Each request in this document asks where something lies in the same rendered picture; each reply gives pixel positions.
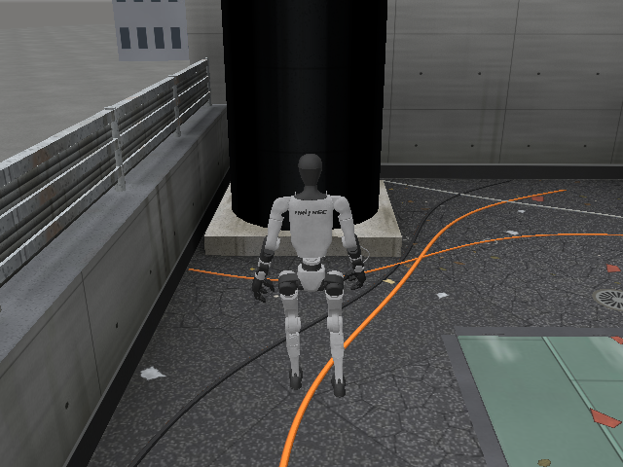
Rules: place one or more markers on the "left robot hand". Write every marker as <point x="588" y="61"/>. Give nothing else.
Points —
<point x="257" y="288"/>

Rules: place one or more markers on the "right robot forearm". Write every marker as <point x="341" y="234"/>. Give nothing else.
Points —
<point x="356" y="257"/>

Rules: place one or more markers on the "right robot hand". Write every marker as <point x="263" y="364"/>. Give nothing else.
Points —
<point x="352" y="276"/>

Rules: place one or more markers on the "robot right upper arm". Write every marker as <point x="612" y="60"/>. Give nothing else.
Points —
<point x="341" y="205"/>

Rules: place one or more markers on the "robot left upper arm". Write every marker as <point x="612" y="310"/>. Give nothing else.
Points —
<point x="280" y="206"/>

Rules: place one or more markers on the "humanoid robot torso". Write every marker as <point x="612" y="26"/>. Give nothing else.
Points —
<point x="311" y="223"/>

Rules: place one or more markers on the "left robot forearm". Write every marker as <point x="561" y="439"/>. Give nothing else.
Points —
<point x="264" y="263"/>

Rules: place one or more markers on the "humanoid robot head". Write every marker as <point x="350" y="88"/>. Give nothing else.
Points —
<point x="310" y="167"/>

